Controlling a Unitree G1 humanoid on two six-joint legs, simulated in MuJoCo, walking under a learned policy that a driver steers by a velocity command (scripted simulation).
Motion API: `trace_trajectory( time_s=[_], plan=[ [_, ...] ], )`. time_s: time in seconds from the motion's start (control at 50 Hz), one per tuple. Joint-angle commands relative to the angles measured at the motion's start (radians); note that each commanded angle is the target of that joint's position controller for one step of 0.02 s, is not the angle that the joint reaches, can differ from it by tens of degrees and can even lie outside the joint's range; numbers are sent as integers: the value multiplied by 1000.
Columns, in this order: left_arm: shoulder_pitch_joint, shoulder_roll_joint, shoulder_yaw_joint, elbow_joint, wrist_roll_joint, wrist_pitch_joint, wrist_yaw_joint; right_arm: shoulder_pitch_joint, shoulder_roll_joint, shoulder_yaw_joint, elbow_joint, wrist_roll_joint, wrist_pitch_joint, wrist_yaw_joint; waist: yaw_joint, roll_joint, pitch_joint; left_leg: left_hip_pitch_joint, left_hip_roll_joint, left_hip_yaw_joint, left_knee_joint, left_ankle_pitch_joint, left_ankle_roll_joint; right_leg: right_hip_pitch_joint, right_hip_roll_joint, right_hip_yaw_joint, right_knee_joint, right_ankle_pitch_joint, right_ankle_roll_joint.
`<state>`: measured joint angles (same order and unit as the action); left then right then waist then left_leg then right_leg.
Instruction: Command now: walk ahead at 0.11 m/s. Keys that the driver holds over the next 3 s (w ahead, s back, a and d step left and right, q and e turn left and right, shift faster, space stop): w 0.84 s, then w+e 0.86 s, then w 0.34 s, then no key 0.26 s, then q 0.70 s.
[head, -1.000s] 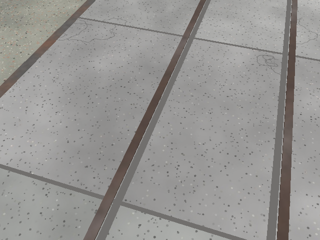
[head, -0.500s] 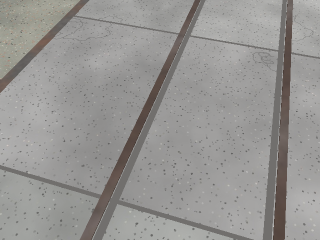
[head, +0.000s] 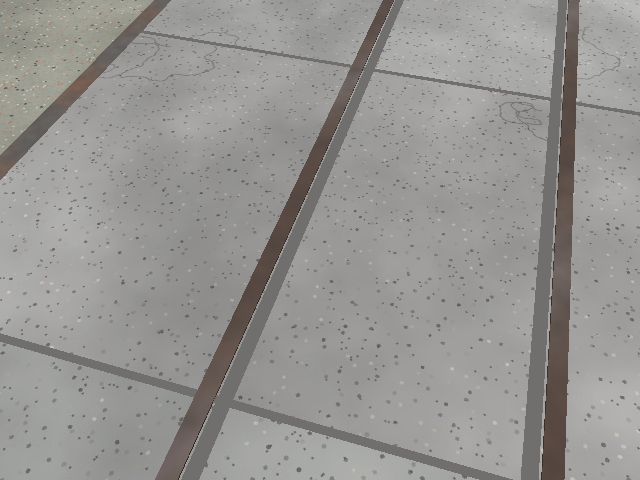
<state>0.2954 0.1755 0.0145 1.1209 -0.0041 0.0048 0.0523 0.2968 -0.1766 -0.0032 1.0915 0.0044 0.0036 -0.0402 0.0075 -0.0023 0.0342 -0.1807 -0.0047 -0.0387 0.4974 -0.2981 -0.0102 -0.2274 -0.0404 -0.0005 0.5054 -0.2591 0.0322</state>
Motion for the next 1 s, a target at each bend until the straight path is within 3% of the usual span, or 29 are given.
trace_trajectory(
  time_s=[0.02,0.04,0.08,0.14,0.16,0.2,0.22,0.24,0.26,0.28,0.3,0.34,0.38,0.42,0.48,0.52,0.58,0.62,0.64,0.66,0.68,0.7,0.72,0.74,0.76,0.8,0.86,0.92,1.0],
  plan=[
    [85,93,18,-6,-10,-1,7,81,-111,-23,-9,11,0,-9,-3,16,54,-119,-19,12,-100,-309,54,-26,55,-55,-39,-299,-40],
    [75,99,20,-16,-11,-5,9,78,-118,-26,-19,13,-3,-10,-7,20,102,-166,-4,-12,-110,-429,74,-79,49,-41,-32,-402,-56],
    [66,80,17,-33,-14,-30,1,99,-121,-30,-27,21,-23,-5,-16,46,150,-184,54,-94,-137,-485,113,-143,36,-20,7,-400,-76],
    [32,35,9,-66,-18,-76,-24,178,-178,-52,-16,31,-50,9,-42,174,127,-79,206,-332,-247,-542,203,-233,66,-74,195,-219,-73],
    [29,32,8,-74,-23,-89,-33,165,-187,-56,-25,33,-55,12,-33,197,135,-105,253,-408,-282,-540,231,-217,56,-59,232,-189,-91],
    [107,28,10,-58,-32,-107,-43,65,-179,-52,-64,35,-59,16,40,178,159,-221,227,-354,-248,-461,206,-55,50,-48,87,-188,-132],
    [211,44,17,-22,-29,-111,-42,-15,-165,-47,-94,38,-62,18,92,129,157,-311,158,-245,-148,-345,159,104,40,-12,-29,-146,-139],
    [356,133,45,19,-25,-117,-44,-86,-108,-34,-130,38,-74,18,144,-70,129,-443,27,-40,140,-163,82,250,-77,216,-151,-202,-184],
    [482,277,81,34,-25,-126,-58,-86,-75,-26,-169,30,-99,14,165,-343,59,-603,-57,65,483,-163,38,407,-307,635,-303,-152,-304],
    [430,200,55,17,0,-135,-59,-91,-105,-31,-173,34,-118,19,118,-219,54,-685,-17,-42,678,-214,56,410,-358,733,-316,-93,-321],
    [353,155,42,-11,2,-139,-60,-74,-102,-31,-166,42,-130,32,77,-137,92,-730,25,-57,773,-152,79,394,-335,619,-295,-6,-296],
    [281,122,26,-36,-4,-129,-67,-102,-122,-44,-170,36,-142,44,49,-61,100,-770,84,-23,750,-14,98,391,-267,406,-308,165,-247],
    [302,70,7,-31,1,-106,-60,-134,-117,-54,-183,29,-135,58,48,-91,81,-709,107,23,661,49,89,368,-194,246,-329,301,-199],
    [301,82,4,-44,6,-92,-45,-176,-72,-42,-200,27,-120,71,42,-84,84,-662,101,61,541,112,64,308,-166,165,-356,339,-196],
    [258,147,12,-80,9,-91,-25,-340,-39,-20,-267,22,-113,75,54,-85,120,-478,54,105,238,255,34,124,-131,87,-419,289,-198],
    [282,182,26,-75,-5,-97,-21,-389,-73,-23,-294,27,-108,78,51,-114,129,-406,40,104,154,294,40,120,-163,88,-449,278,-207],
    [274,187,38,-72,-16,-96,-22,-406,-128,-37,-316,29,-113,85,16,-106,120,-371,28,86,58,295,83,242,-205,69,-384,451,-183],
    [251,205,47,-79,-2,-82,-24,-271,-181,-66,-286,28,-115,82,-67,-137,-1,-189,-25,113,70,248,122,305,-203,33,-184,825,-154],
    [238,197,45,-88,6,-72,-27,-104,-219,-90,-234,33,-112,76,-146,-136,-100,16,-50,127,67,238,149,261,-166,4,14,920,-130],
    [221,177,33,-115,16,-70,-31,75,-275,-110,-191,27,-105,66,-215,-77,-215,315,90,-39,78,177,203,41,-124,-10,305,699,-101],
    [352,9,-9,-129,9,-90,-45,177,-360,-125,-165,1,-101,69,-134,224,-402,618,370,-577,-68,-111,378,-307,82,5,725,-11,-38],
    [310,62,1,-120,-15,-125,-52,136,-275,-99,-163,3,-103,74,-145,217,-394,579,384,-787,-237,-169,368,-417,87,158,881,-271,-65],
    [196,137,24,-164,-48,-141,-55,27,-222,-83,-172,10,-109,74,-108,177,-205,424,355,-622,-246,-122,308,-509,30,132,921,-214,-85],
    [121,159,28,-183,-47,-148,-47,-76,-187,-71,-196,11,-115,77,-74,69,-122,247,320,-459,-261,23,274,-468,-30,108,876,-110,-93],
    [94,159,39,-186,-35,-143,-37,-130,-162,-64,-202,1,-120,83,-38,22,-83,109,281,-345,-281,134,251,-411,-68,92,817,-46,-93],
    [137,121,46,-179,-24,-112,-30,-147,-122,-53,-183,-10,-126,89,21,68,-62,-27,216,-209,-334,186,235,-303,-109,91,735,1,-93],
    [88,113,52,-206,-17,-86,-27,-96,-155,-57,-148,-8,-132,73,34,74,-6,-89,204,-123,-395,218,258,-348,-126,68,638,51,-72],
    [-43,126,57,-251,-11,-84,-31,-38,-188,-63,-128,-14,-130,48,2,47,25,-26,217,-75,-416,249,248,-477,-135,76,482,208,-51],
    [-178,108,47,-294,-16,-93,-53,10,-209,-63,-119,-9,-126,32,-44,40,35,39,203,35,-423,295,205,-462,-87,43,247,378,-61]
  ],
)
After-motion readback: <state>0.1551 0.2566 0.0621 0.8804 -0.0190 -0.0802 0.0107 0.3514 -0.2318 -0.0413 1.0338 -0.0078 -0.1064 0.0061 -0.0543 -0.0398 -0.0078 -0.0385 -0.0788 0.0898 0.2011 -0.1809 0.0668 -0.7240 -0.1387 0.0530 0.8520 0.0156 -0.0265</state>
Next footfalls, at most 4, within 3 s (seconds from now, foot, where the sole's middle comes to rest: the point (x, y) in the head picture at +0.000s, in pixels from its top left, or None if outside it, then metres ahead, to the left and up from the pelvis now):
0.66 left None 0.43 0.10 -0.77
1.22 right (402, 381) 0.73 -0.15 -0.77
1.72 left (353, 268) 1.07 -0.05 -0.77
2.20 right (479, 241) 1.16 -0.40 -0.77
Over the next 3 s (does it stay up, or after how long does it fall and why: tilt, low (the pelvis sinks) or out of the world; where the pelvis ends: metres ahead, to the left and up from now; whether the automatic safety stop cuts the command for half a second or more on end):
stays up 1.16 -0.24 0.01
